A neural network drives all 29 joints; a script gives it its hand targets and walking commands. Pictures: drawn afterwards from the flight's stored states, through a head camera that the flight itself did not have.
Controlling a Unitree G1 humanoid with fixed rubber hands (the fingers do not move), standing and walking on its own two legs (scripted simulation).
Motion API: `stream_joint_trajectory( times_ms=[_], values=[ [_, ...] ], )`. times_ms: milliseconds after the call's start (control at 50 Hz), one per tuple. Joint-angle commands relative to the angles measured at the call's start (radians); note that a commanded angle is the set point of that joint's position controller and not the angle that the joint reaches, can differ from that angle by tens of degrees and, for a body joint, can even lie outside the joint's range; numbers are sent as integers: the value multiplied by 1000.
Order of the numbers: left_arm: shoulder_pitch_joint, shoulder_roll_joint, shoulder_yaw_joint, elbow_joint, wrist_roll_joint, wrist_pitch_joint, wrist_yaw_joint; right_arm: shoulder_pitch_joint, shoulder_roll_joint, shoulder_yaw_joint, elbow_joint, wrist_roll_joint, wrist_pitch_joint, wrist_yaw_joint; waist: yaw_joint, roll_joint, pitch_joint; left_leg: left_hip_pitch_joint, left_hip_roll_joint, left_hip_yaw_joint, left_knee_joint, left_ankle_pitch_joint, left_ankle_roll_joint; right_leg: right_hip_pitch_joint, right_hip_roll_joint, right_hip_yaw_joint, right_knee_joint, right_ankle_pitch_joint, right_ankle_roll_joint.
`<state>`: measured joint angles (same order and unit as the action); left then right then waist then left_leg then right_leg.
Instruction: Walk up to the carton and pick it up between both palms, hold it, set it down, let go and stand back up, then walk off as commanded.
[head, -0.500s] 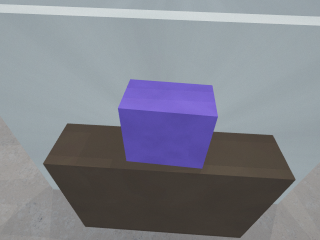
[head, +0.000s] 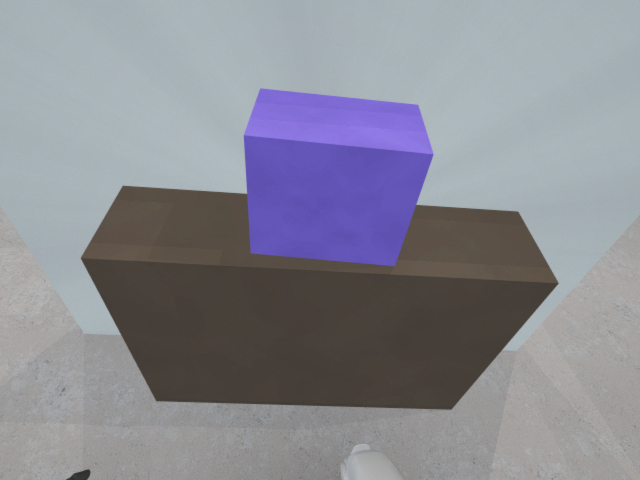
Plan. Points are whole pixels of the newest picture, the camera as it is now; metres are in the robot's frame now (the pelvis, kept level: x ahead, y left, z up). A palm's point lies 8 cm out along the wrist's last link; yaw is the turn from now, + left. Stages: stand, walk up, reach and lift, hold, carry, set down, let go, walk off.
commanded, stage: walk off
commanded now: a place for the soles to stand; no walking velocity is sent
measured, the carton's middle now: (331, 182) +0.63 -0.05 +0.05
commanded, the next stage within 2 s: none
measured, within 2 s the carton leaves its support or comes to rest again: neither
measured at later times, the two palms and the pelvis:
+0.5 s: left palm out of the picture -0.10 +0.29 -0.08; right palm out of the picture -0.04 -0.33 -0.06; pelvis -0.13 -0.01 +0.03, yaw -5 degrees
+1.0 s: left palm out of the picture -0.16 +0.29 -0.08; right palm out of the picture -0.18 -0.33 -0.06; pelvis -0.28 -0.03 +0.02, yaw -4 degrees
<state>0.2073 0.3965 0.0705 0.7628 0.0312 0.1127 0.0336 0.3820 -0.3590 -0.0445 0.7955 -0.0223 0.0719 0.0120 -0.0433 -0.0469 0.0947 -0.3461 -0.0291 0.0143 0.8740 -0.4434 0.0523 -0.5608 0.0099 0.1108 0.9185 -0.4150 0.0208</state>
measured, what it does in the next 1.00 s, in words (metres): walks backwards: right foot, then left foot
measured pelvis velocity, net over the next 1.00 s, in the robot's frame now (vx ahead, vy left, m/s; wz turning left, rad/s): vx -0.28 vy -0.03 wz -0.07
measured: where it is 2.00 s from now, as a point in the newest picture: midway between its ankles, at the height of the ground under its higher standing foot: outside the picture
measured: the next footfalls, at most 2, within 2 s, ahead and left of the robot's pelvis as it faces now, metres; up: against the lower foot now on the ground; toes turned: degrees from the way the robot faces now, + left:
right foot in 0.38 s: -0.12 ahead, -0.14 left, +0.00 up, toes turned -3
left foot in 0.68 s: -0.12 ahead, +0.12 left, +0.00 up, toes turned -6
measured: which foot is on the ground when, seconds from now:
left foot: down 0.00-0.40, up 0.42-0.66, down 0.68-1.00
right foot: up 0.00-0.36, down 0.38-0.70, up 0.72-1.00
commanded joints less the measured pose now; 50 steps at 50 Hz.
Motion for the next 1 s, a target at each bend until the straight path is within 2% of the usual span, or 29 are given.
stream_joint_trajectory(
  times_ms=[0,40,80,120,140,160,180,240,300,320,340,360,380,400,440,460,500,580,620,640,660,680,700,740,780,800,840,880,980],
  values=[
    [30,220,92,-167,-19,-27,41,-220,-325,-91,-194,-41,-59,-36,58,275,119,-366,370,-649,-780,-324,120,17,133,144,501,-147,14],
    [147,221,75,-90,-20,-23,25,-276,-271,-73,-202,-39,-54,-50,88,224,2,-179,274,-411,-663,-164,69,49,135,86,543,-34,19],
    [179,223,77,-52,-24,-18,18,-275,-236,-63,-186,-33,-48,-57,87,197,-4,-2,261,-407,-624,-62,2,-28,147,114,476,-1,27],
    [161,224,72,-57,-35,-18,15,-251,-227,-58,-200,-41,-41,-53,58,245,4,31,235,-353,-605,-74,33,7,142,81,426,-7,36],
    [135,202,68,-48,-35,-21,13,-178,-218,-49,-175,-29,-50,-60,41,226,-21,126,264,-356,-543,135,17,-33,131,108,346,-19,25],
    [118,203,72,-49,-32,-25,8,-154,-226,-68,-174,-30,-47,-62,27,218,-85,197,246,-342,-537,145,13,-9,135,87,284,-21,25],
    [132,168,61,-67,-44,-30,7,-131,-230,-61,-176,-32,-44,-65,27,256,-73,271,273,-299,-488,249,64,-9,110,76,173,-57,18],
    [163,163,55,-48,-35,-33,2,-95,-271,-87,-175,-33,-29,-69,17,283,-75,226,320,-357,-577,37,70,109,85,19,-36,-121,-21],
    [227,145,50,-9,-35,-48,-7,-134,-280,-106,-182,-28,-17,-59,31,286,-126,194,299,-263,-537,89,68,262,49,-109,-307,-156,-58],
    [319,141,53,11,-34,-55,-13,-157,-291,-109,-210,-25,-12,-60,71,338,-175,159,260,-191,-502,78,29,401,44,-150,-482,-51,-76],
    [273,139,51,29,-28,-61,-2,-138,-264,-75,-190,-11,-11,-56,50,296,-138,133,210,-165,-431,72,-3,413,50,-136,-602,33,-80],
    [228,176,52,2,-31,-66,3,-151,-247,-65,-175,-3,-13,-50,51,125,-126,45,153,-137,-225,47,-24,406,-43,45,-615,120,-111],
    [130,255,65,-40,-31,-75,2,-173,-222,-56,-191,21,-19,-47,44,-187,-54,-105,-13,-13,32,-94,-80,284,-252,330,-630,98,-220],
    [36,294,69,-81,-4,-87,-2,-220,-218,-68,-221,-2,2,-62,71,-276,55,-62,-69,-121,351,-250,-70,-40,-392,455,-705,16,-339],
    [-6,252,49,-160,5,-101,5,-198,-222,-81,-205,12,-22,-51,59,-42,67,-120,-78,-233,471,-148,-60,93,-312,285,-636,265,-300],
    [-46,241,51,-177,7,-98,11,-142,-223,-73,-198,7,-17,-49,23,-12,82,-151,-68,-228,486,-91,-66,147,-301,232,-578,345,-283],
    [-50,223,54,-200,12,-84,10,-99,-253,-48,-196,8,-24,-47,62,-151,58,-223,-52,-141,392,-89,-110,318,-243,138,-505,466,-257],
    [114,216,49,-203,23,-70,24,-128,-225,-72,-216,3,-31,-36,114,-173,-82,-190,31,-138,-16,-131,-103,555,-262,150,-349,740,-250],
    [144,216,45,-197,12,-59,14,-57,-189,-87,-169,3,-44,-37,81,-100,-151,-5,-5,-36,-381,39,-74,539,-207,82,-264,758,-176],
    [126,225,52,-192,5,-46,15,-43,-205,-105,-152,4,-49,-37,66,-129,-159,117,12,-48,-528,177,-67,452,-184,54,-197,631,-132],
    [136,198,46,-167,-19,-48,11,-98,-252,-120,-152,-3,-52,-47,59,-47,-163,201,83,-214,-496,275,-29,328,-131,44,-127,496,-78],
    [161,142,41,-215,-40,-57,2,-83,-346,-123,-191,-16,-55,-51,49,252,-189,252,313,-570,-506,509,81,105,55,-66,27,93,-8],
    [82,187,85,-223,-35,-46,29,-39,-352,-102,-195,3,-56,-42,-19,360,-61,51,439,-710,-544,580,217,155,86,27,230,-336,7],
    [97,196,78,-182,-37,-40,23,-165,-280,-100,-217,-12,-47,-51,16,159,-29,-31,348,-482,-523,338,209,146,120,137,420,-228,-6],
    [119,200,76,-141,-44,-50,9,-231,-260,-77,-197,-12,-51,-63,34,209,-82,89,305,-377,-423,546,185,86,92,115,422,-147,-3],
    [85,226,84,-119,-47,-48,3,-212,-270,-81,-197,-10,-43,-60,1,244,-94,65,285,-377,-450,381,176,111,113,90,418,-119,3],
    [79,208,75,-91,-45,-46,1,-198,-245,-67,-177,-16,-39,-64,9,208,-79,105,263,-367,-427,410,153,98,130,67,352,-114,13],
    [60,179,69,-121,-53,-55,0,-141,-254,-67,-181,-14,-44,-64,-4,262,-115,241,294,-403,-404,549,151,61,97,61,164,-139,9],
    [124,171,60,-78,-56,-66,-16,-244,-290,-89,-210,-20,-6,-52,51,352,-133,96,254,-302,-395,317,85,360,9,-73,-350,-87,-29]
  ],
)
